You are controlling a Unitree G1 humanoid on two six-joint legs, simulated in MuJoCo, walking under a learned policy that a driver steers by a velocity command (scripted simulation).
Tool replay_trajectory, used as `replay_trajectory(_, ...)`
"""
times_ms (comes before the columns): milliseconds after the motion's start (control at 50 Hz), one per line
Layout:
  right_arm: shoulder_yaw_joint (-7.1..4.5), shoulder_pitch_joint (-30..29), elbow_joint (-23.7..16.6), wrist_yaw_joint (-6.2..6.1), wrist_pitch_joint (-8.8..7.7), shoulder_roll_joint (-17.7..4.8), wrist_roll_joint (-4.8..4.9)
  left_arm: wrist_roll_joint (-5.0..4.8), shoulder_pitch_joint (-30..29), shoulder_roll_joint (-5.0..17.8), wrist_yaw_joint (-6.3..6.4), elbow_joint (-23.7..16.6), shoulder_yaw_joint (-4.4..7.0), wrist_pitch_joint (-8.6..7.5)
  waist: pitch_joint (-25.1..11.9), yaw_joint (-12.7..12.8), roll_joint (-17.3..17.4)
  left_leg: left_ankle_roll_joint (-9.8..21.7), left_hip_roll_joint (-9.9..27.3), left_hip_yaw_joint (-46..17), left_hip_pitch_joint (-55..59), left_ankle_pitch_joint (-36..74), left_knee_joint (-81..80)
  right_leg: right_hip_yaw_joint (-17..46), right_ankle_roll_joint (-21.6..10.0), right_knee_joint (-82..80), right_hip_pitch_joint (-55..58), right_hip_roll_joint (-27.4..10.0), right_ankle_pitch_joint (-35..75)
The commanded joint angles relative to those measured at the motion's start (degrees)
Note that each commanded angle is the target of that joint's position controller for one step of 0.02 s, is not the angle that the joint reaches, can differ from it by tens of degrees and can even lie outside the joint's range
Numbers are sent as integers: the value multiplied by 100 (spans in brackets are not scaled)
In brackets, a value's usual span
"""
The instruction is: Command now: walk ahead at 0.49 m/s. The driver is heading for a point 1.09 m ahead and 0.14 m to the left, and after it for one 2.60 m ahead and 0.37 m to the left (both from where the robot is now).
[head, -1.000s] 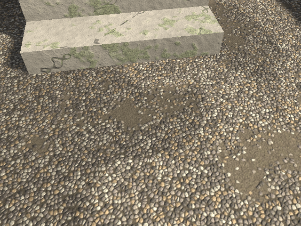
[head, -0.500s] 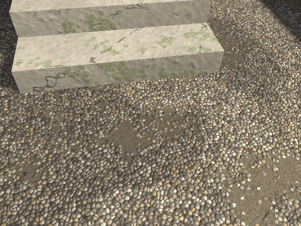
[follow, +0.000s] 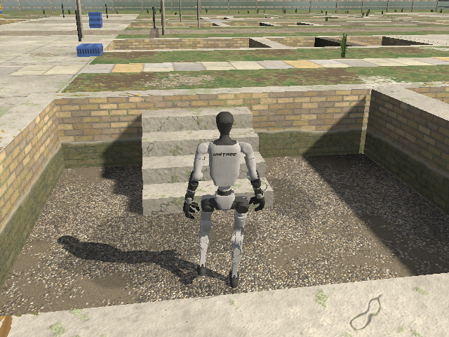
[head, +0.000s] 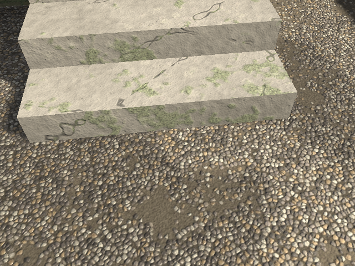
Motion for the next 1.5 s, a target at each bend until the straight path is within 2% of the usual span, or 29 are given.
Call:
replay_trajectory(20,-83,332,-214,-59,66,-272,-90,6,-216,685,97,-283,95,-113,240,-310,-464,-197,322,-9,-231,732,-670,1272,-990,-1271,-527,-1609,440)
replay_trajectory(220,-14,-1555,-798,183,-67,-239,29,-139,792,946,225,23,158,105,397,330,-551,-175,-115,287,-332,1539,-3543,1030,-620,-752,1028,-1853,441)
replay_trajectory(280,-90,-1220,-803,263,-142,-455,28,-144,631,1068,249,14,211,190,197,12,-692,80,-309,400,344,942,-3866,1083,-467,-197,1327,-2023,1261)
replay_trajectory(320,-348,413,-327,213,-165,-943,6,-70,419,892,247,-89,136,235,-802,-770,-541,417,-445,463,2591,983,-3934,623,-177,1734,766,-1489,2548)
replay_trajectory(340,-488,1396,-150,178,-150,-1516,-113,4,724,463,232,-237,-12,173,-1745,-889,422,1052,944,-1403,4755,758,-3930,207,159,3943,-1068,-860,939)
replay_trajectory(360,-469,1642,-55,232,-123,-1523,-121,-63,1135,19,190,-180,-151,29,-2279,-731,1549,1576,1682,-3672,5813,-115,-4825,696,307,5264,-2677,-130,-2527)
replay_trajectory(380,-323,1371,-97,236,-139,-996,-81,-225,699,731,169,-217,22,-71,-1730,-769,958,1305,1498,-3417,5395,-449,-4995,1174,180,5870,-3267,-511,-2399)
replay_trajectory(400,-247,774,-232,231,-137,-793,-48,-284,222,941,168,-380,77,-118,-1019,-626,614,1088,1340,-2531,4543,37,-5086,982,99,5809,-3409,-826,-1809)
replay_trajectory(420,-193,307,-329,252,-131,-654,-81,-214,-13,900,209,-410,92,-109,-691,-448,142,999,1107,-1913,3747,645,-5255,868,125,5542,-3122,-1078,-1286)
replay_trajectory(460,-124,40,-309,297,-144,-413,-150,-123,67,671,232,-395,128,32,-396,-129,199,898,716,-1140,2859,1193,-5625,857,180,5012,-2515,-1357,-775)
replay_trajectory(540,-181,419,-50,229,-166,-613,-140,-82,-146,508,265,-489,153,201,-102,-54,114,1018,570,-520,2636,2062,-5924,730,363,4349,-2770,-1396,-193)
replay_trajectory(740,-211,1316,390,30,1,-795,-45,-122,-2102,362,111,-1117,80,92,423,-594,97,810,604,-51,3492,1584,-6049,450,403,1636,-3048,-1078,1223)
replay_trajectory(760,-120,1486,485,77,-50,-491,-258,305,-2096,244,0,-1176,-3,241,522,-526,78,733,406,185,3339,1789,-6069,-11,381,1565,-2589,-985,1178)
replay_trajectory(780,-129,1516,521,97,-70,-498,-283,314,-2118,235,-39,-1207,10,288,566,-548,255,686,460,174,3279,2032,-5996,-24,308,1543,-2316,-948,984)
replay_trajectory(840,-218,1246,544,65,-38,-810,-302,235,-1492,560,-13,-1135,114,249,293,-137,374,491,618,186,3838,3624,-5146,30,39,1259,-1607,-730,-28)
replay_trajectory(880,-193,1221,517,46,25,-741,-305,314,264,894,115,-575,265,99,-798,525,-6,337,212,500,3419,3677,-2922,134,-250,910,524,-728,-28)
replay_trajectory(900,-34,1824,297,87,17,-138,-95,474,1063,1576,199,-483,427,51,-1840,411,-1260,122,-390,819,1490,1218,-730,2382,-822,979,2683,-2484,-191)
replay_trajectory(920,-93,2007,442,94,-7,-312,-52,258,1093,1610,160,-400,489,144,-2263,367,-1758,96,-1131,390,256,-1745,442,4342,-1197,16,3136,-3032,-405)
replay_trajectory(940,-183,1405,367,96,11,-656,-144,135,472,1335,138,-503,422,178,-1372,202,-1029,209,-667,3,-183,-1294,666,3507,-980,-89,2394,-2701,-837)
replay_trajectory(960,-154,988,283,147,-18,-549,-154,113,-13,887,112,-576,306,159,-729,91,-676,233,-419,43,-161,-745,396,2797,-845,-253,1560,-2457,-770)
replay_trajectory(1000,-122,888,321,196,87,-346,-263,78,-261,480,120,-491,189,105,-162,-198,-664,182,-116,79,393,-315,-253,1781,-518,-671,449,-2027,-182)
replay_trajectory(1200,-67,-310,91,329,303,-81,-266,66,494,479,250,-74,108,-70,422,-149,-566,-32,-136,269,-298,1252,-1711,85,-305,-1225,539,-1778,842)
replay_trajectory(1280,41,-814,-98,333,262,115,-290,38,669,523,361,58,81,-57,457,-54,-610,9,-387,908,287,1467,-2887,-601,-225,-563,786,-1725,3161)
replay_trajectory(1380,-87,123,62,262,159,-195,-385,50,446,780,498,53,178,112,-142,-404,-804,408,-997,1154,1334,652,-3572,-724,-92,1484,1318,-1825,4753)
replay_trajectory(1400,-154,662,204,236,89,-304,-435,19,346,806,496,11,193,167,-441,-668,-620,552,-1073,1079,2012,1251,-4166,-801,37,2552,1092,-1694,4146)
replay_trajectory(1420,-295,1124,239,178,31,-794,-483,5,400,779,478,-133,191,170,-924,-854,-78,835,-242,137,3176,3498,-4158,-841,287,4072,91,-1425,2122)
replay_trajectory(1440,-474,933,112,107,93,-1442,-429,-126,1042,111,448,-308,53,184,-1509,-323,1181,1979,1540,-1919,4787,7477,-3513,-702,551,6146,-1866,-329,-3190)
replay_trajectory(1460,-489,1152,62,112,192,-1328,-104,42,754,496,435,-286,118,253,-2106,-578,196,2216,1549,-2188,4607,6879,-3933,422,542,6322,-1948,-471,-2859)
replay_trajectory(1500,-368,172,-169,68,347,-798,-69,100,105,448,416,-436,125,289,-688,-308,-206,1776,984,-1521,3093,4512,-4667,559,590,5701,-2132,-866,-2052)
Velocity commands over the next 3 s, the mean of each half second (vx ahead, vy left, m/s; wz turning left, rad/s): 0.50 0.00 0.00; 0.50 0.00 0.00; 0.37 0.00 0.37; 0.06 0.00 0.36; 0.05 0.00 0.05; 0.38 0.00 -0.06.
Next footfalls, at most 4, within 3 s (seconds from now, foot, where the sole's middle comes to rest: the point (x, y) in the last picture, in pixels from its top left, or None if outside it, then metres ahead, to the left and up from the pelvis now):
0.32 left None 0.36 0.17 -0.78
0.88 right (206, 230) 0.65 -0.05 -0.78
1.42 left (164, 180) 0.88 0.13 -0.78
1.94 right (211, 180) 0.89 -0.08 -0.78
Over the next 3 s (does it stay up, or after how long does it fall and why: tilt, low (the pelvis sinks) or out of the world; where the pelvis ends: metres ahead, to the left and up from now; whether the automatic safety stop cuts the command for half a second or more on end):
stays up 0.91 0.08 0.00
